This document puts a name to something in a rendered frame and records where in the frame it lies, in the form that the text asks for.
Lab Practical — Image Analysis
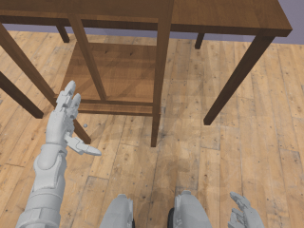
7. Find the right robot thigh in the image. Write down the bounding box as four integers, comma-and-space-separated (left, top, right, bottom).
174, 194, 213, 228

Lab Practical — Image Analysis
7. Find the left robot hand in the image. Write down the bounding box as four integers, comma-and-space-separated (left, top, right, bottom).
46, 80, 102, 156

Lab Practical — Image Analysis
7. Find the robot left forearm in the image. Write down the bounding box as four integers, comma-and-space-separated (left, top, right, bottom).
15, 142, 67, 228

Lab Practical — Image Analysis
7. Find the robot thigh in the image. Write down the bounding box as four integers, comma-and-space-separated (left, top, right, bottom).
99, 197, 133, 228
174, 194, 213, 228

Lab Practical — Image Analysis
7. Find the right robot hand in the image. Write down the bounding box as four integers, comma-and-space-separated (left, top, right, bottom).
227, 191, 265, 228

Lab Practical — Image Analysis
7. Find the chair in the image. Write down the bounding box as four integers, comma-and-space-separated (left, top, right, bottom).
0, 0, 175, 147

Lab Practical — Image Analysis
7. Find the left robot thigh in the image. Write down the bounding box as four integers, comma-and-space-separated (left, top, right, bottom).
99, 197, 133, 228

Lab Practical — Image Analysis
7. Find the table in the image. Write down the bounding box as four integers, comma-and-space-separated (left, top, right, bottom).
0, 0, 293, 125

